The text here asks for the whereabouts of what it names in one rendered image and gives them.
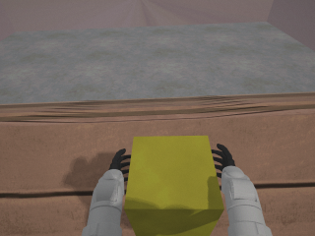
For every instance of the carton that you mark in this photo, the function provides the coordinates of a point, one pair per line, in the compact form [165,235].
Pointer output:
[173,187]

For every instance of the robot left forearm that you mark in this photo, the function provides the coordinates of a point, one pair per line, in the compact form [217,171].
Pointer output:
[106,206]

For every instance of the robot left hand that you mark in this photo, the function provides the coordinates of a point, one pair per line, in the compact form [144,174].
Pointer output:
[116,162]

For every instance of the robot right forearm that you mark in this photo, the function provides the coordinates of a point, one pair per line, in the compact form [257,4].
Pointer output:
[245,215]

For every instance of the robot right hand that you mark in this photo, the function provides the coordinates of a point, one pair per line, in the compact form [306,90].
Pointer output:
[225,160]

